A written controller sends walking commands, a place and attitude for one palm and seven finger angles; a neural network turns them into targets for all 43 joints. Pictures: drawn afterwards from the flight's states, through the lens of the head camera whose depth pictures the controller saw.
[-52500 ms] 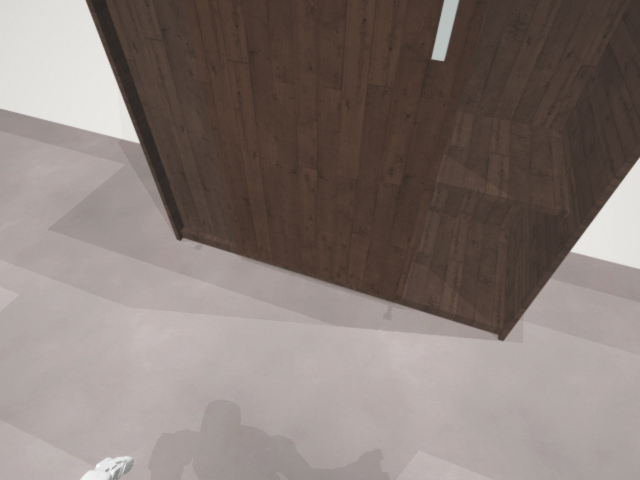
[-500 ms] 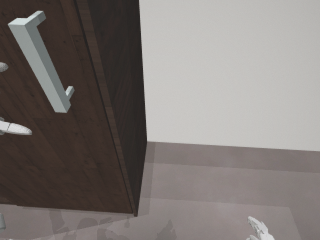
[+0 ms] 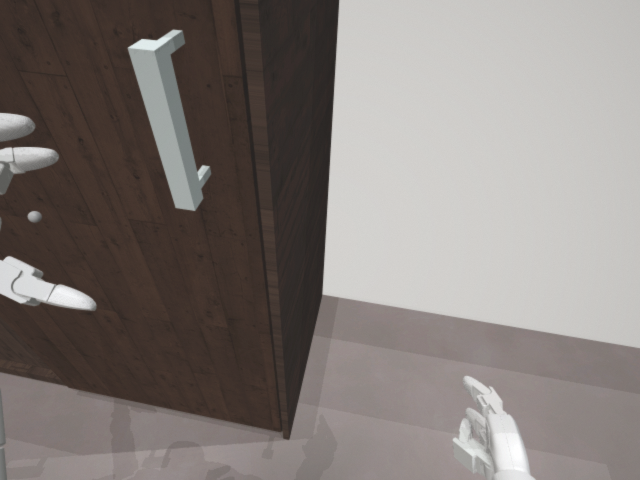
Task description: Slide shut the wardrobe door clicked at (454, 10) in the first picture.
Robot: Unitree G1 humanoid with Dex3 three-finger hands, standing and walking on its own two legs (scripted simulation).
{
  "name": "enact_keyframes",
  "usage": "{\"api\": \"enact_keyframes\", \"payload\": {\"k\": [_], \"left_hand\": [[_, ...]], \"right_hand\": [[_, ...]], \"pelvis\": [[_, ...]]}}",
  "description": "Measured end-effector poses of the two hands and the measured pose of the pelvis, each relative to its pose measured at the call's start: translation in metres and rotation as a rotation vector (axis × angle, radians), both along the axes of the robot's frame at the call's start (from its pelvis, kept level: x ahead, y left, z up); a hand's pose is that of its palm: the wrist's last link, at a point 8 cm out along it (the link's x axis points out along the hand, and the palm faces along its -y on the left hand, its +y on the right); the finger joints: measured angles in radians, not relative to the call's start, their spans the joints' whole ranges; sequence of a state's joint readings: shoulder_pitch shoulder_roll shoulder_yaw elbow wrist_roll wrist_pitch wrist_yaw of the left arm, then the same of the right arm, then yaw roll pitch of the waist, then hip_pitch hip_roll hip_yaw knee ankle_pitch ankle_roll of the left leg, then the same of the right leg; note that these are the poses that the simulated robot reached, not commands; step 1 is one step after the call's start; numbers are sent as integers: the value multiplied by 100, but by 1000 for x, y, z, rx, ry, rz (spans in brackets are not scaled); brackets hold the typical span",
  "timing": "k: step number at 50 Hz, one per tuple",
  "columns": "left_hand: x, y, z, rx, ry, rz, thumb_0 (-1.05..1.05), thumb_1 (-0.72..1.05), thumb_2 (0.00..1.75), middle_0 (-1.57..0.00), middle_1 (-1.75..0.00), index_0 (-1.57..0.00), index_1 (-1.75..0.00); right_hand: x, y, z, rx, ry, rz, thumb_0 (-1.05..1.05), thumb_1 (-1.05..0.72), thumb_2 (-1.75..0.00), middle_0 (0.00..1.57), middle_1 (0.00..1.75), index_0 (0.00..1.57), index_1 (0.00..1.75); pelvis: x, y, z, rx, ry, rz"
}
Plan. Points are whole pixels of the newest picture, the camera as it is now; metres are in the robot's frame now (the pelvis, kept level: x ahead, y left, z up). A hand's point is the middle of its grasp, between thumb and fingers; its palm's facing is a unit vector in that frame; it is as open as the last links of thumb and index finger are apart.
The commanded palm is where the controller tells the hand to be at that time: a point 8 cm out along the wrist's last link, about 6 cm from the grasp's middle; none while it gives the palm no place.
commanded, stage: draw the hand back to the body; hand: left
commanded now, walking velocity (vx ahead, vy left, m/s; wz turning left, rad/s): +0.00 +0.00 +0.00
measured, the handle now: (181, 125) +0.38 +0.23 +0.27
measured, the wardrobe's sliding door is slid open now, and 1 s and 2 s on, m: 0.00 0.00 0.00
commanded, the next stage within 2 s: step back with the hand held close in 1.60 s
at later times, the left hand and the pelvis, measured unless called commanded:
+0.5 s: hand (54, 257) +0.22 +0.29 +0.21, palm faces +0.13 -0.99 -0.10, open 14.6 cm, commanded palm +0.17 +0.32 +0.22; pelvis +0.02 -0.01 +0.00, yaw +0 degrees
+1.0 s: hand (112, 259) +0.26 +0.27 +0.18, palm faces +0.45 -0.81 -0.38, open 11.0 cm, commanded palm +0.20 +0.30 +0.19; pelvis +0.04 +0.00 +0.01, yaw -4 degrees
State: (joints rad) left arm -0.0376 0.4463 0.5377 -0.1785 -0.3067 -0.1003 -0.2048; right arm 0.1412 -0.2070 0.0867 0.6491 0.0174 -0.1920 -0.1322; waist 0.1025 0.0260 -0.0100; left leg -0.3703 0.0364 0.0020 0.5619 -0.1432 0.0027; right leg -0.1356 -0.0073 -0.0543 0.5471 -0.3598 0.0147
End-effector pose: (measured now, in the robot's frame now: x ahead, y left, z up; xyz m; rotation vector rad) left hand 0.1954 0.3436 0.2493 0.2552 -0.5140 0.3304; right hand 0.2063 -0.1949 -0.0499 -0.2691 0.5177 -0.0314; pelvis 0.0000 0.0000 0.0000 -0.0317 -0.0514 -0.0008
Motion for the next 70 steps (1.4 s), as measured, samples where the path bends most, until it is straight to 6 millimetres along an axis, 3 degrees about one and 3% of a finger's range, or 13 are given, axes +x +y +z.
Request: {"api": "enact_keyframes", "payload": {"k": [3,7,14,20,24,27,29,34,40,46,51,56,70], "left_hand": [[-1,2,-1,-2,25,3,-1,-56,20,-26,-116,-26,-116],[7,1,-12,-36,206,-42,-1,-56,20,-26,-116,-26,-116],[12,-20,-25,-57,441,-195,-1,-56,20,-26,-116,-26,-115],[4,-10,-18,-110,403,-240,-1,-55,20,-26,-116,-26,-115],[-1,0,-27,-157,404,-195,-1,-55,20,-26,-115,-26,-115],[-1,-7,-44,-171,457,-203,-1,-52,22,-25,-114,-26,-113],[1,-17,-49,-72,462,-97,-1,-49,23,-25,-112,-25,-111],[-4,-34,-56,33,358,90,-1,-36,30,-25,-104,-25,-104],[-11,-30,-39,111,248,217,-1,-17,39,-25,-93,-25,-93],[5,-31,-42,115,268,238,-1,4,49,-24,-80,-24,-80],[21,-41,-59,101,336,185,0,22,58,-23,-70,-23,-70],[28,-55,-61,111,338,135,0,40,66,-23,-59,-23,-59],[22,-69,-69,96,394,144,1,82,87,-22,-35,-22,-35]], "right_hand": [[-7,-5,-5,1,26,-9,1,-90,-90,20,30,21,30],[-16,-15,-12,12,54,-43,1,-90,-90,20,30,21,30],[-14,-33,-8,49,0,-90,1,-90,-90,20,30,21,30],[-2,-45,7,59,-78,-89,1,-90,-90,20,30,20,30],[6,-49,14,56,-114,-74,1,-90,-90,20,30,20,30],[10,-48,16,50,-126,-60,1,-90,-90,20,30,20,30],[11,-45,17,31,-126,-38,1,-90,-90,20,30,20,30],[8,-35,15,16,-82,-36,1,-90,-90,20,30,20,30],[-1,-25,-4,17,31,-48,1,-90,-90,20,30,20,30],[-7,-21,-21,46,120,-78,1,-90,-90,20,30,21,30],[-9,-27,-21,43,148,-114,1,-90,-90,20,30,21,30],[-5,-40,-13,22,130,-140,1,-90,-90,20,30,21,30],[10,-59,-7,13,111,-141,1,-91,-90,20,30,20,30]], "pelvis": [[0,-3,0,-1,-3,3],[2,-6,2,-1,-10,7],[8,-8,4,3,-13,-1],[15,-13,3,5,-10,-7],[17,-14,2,4,-12,-6],[17,-13,1,6,-13,-2],[16,-11,1,1,-16,-6],[17,-10,5,0,3,-27],[28,-4,8,9,-2,-41],[37,3,10,28,-11,-52],[44,1,12,36,-10,-65],[49,-2,12,35,-12,-74],[50,-16,13,35,-13,-65]]}}
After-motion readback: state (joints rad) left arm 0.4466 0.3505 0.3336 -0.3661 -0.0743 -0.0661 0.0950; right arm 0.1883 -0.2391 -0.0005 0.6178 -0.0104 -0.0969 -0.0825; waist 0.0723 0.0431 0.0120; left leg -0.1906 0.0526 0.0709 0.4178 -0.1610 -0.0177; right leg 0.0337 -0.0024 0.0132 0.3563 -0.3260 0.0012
